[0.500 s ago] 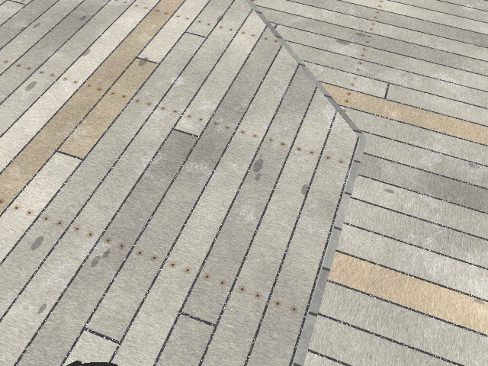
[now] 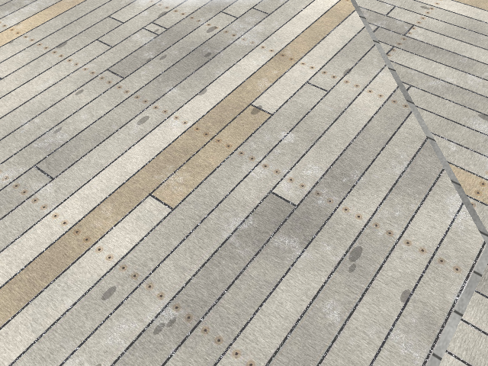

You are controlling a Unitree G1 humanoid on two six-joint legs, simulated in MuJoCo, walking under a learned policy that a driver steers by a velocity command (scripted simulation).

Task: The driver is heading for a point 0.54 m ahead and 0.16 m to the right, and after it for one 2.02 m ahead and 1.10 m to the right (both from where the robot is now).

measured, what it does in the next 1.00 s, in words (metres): walks ahead, turning right: left foot, then right foot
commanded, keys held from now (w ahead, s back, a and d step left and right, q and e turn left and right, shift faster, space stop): w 0.16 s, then w+e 0.84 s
